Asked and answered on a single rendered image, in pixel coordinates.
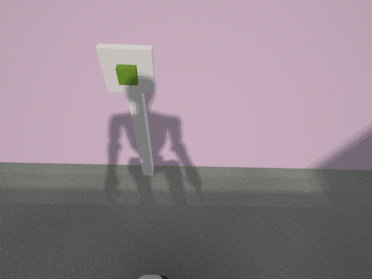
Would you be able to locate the button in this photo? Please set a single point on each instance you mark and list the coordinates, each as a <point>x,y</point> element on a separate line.
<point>127,74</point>

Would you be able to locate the panel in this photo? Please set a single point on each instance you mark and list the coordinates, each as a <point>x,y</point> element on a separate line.
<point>111,55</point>

